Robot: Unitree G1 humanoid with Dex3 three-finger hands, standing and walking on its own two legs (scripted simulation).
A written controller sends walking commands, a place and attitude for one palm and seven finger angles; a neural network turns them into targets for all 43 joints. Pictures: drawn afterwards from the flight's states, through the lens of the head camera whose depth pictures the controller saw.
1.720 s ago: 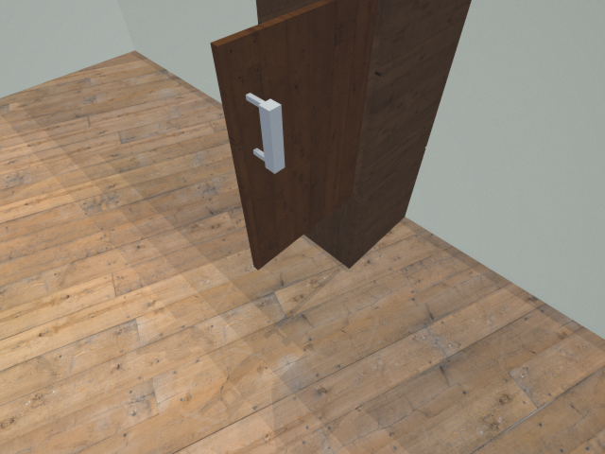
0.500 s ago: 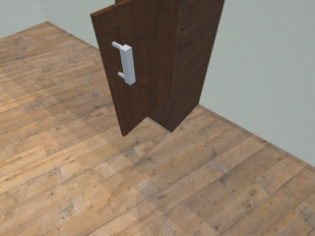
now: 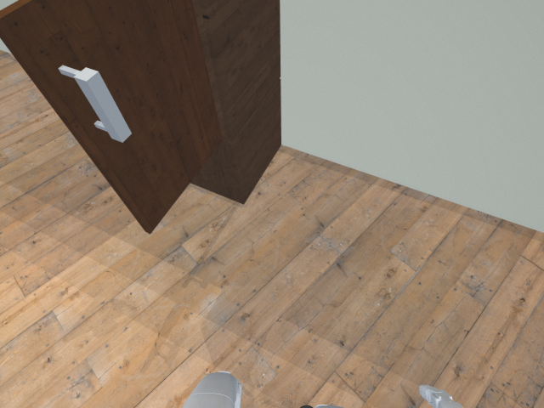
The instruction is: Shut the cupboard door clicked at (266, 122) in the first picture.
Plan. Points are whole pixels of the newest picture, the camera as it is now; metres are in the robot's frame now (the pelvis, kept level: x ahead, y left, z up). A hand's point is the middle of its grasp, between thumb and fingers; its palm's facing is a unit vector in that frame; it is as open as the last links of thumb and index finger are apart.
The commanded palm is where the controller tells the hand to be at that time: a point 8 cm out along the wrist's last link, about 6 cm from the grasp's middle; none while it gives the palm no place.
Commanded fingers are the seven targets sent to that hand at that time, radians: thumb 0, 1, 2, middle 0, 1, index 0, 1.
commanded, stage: walk around to get in front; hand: left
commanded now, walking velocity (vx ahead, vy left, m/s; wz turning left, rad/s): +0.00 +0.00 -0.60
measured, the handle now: (95, 104) +0.55 +0.36 +0.09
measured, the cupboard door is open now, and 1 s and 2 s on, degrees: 90 90 90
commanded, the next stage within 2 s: none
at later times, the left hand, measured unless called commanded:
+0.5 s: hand (156, 383) +0.15 +0.22 -0.17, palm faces -0.24 -0.94 -0.23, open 7.4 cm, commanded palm none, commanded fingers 0.00 0.90 0.90 -0.20 -0.30 -0.20 -0.30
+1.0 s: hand (222, 343) +0.23 +0.12 -0.18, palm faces -0.53 -0.83 -0.19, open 7.4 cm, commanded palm none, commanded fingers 0.00 0.90 0.90 -0.20 -0.30 -0.20 -0.30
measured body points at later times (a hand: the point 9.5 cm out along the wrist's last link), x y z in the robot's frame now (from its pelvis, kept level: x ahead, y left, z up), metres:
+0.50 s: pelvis +0.01 +0.03 +0.00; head +0.08 +0.03 +0.44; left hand +0.17 +0.27 -0.15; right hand +0.01 -0.23 -0.14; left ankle +0.01 +0.17 -0.74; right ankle -0.02 -0.10 -0.69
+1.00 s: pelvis +0.04 +0.01 -0.01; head +0.10 +0.00 +0.43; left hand +0.25 +0.17 -0.17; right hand -0.03 -0.25 -0.14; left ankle +0.10 +0.11 -0.74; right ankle -0.03 -0.09 -0.73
